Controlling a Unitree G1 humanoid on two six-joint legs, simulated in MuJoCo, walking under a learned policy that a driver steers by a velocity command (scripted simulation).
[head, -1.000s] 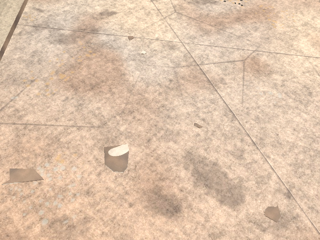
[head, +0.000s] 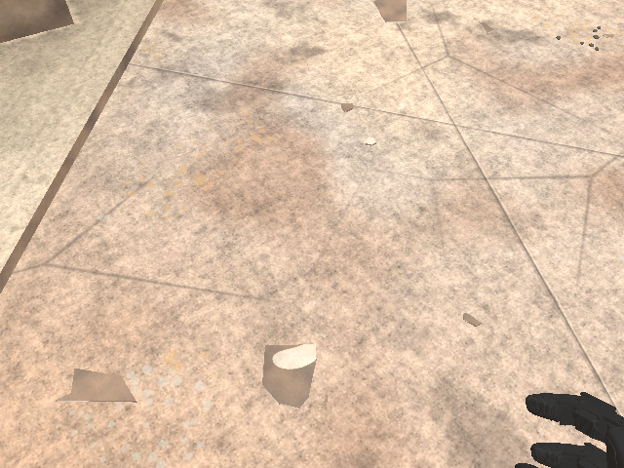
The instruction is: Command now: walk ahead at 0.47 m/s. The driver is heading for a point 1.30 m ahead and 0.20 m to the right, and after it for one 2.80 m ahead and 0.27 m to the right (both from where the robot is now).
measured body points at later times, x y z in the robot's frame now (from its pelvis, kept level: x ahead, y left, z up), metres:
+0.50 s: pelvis +0.26 +0.01 +0.01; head +0.28 +0.00 +0.46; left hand +0.48 +0.23 -0.06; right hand +0.28 -0.28 -0.11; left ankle +0.16 +0.12 -0.72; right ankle +0.44 -0.14 -0.69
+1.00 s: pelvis +0.53 -0.04 +0.02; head +0.56 -0.04 +0.47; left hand +0.54 +0.25 -0.10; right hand +0.74 -0.27 -0.08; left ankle +0.72 +0.12 -0.68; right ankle +0.43 -0.13 -0.72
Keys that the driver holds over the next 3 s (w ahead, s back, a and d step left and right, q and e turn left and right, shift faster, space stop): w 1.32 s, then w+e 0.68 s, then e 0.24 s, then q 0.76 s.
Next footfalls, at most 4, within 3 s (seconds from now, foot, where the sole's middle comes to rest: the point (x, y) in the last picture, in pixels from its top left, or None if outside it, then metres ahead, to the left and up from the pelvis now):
0.04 left None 0.20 0.12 -0.76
0.58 right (422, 464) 0.47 -0.13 -0.76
1.12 left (321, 323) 0.78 0.10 -0.76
1.66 right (424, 234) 1.07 -0.15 -0.76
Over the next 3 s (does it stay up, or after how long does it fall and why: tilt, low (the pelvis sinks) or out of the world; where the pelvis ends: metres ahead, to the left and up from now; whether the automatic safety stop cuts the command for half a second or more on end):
stays up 1.28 -0.09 0.02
